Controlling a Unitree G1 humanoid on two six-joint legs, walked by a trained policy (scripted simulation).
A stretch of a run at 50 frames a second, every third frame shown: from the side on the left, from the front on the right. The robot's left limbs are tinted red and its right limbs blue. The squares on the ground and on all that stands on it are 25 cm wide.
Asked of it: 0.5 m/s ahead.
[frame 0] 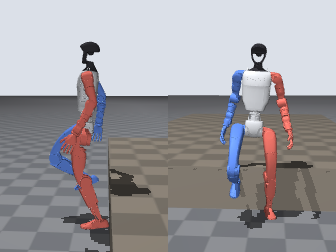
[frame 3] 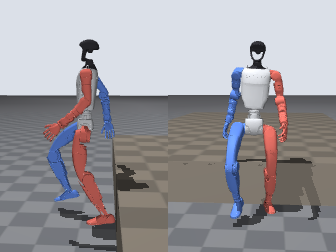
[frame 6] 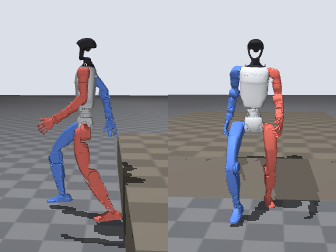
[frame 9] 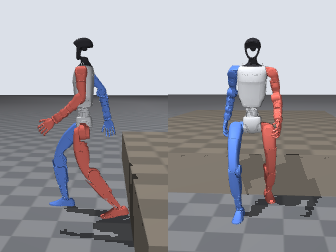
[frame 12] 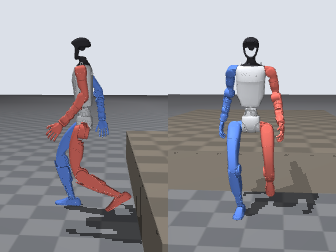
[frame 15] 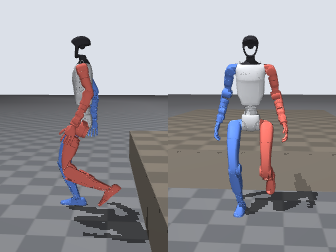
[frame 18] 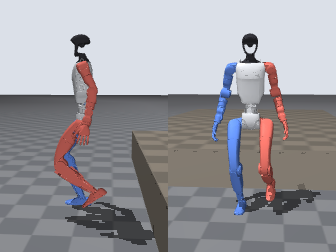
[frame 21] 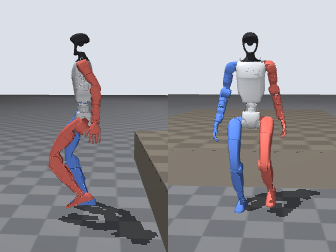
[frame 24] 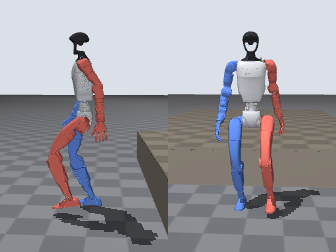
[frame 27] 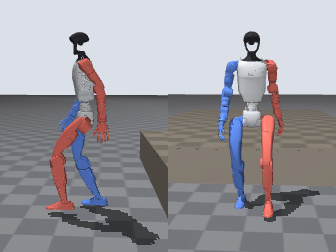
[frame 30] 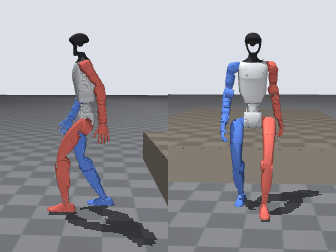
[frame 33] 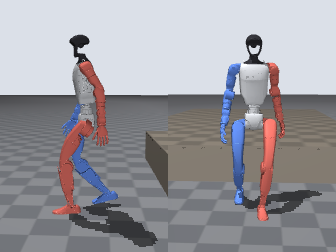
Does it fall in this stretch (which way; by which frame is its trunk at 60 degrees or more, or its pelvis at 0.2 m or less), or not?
no
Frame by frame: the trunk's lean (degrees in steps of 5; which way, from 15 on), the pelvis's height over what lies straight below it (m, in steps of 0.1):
0: 5, 0.8
3: 5, 0.8
6: 5, 0.7
9: 0, 0.7
12: 0, 0.7
15: 0, 0.7
18: 5, 0.7
21: 5, 0.8
24: 5, 0.8
27: 5, 0.8
30: 5, 0.8
33: 5, 0.7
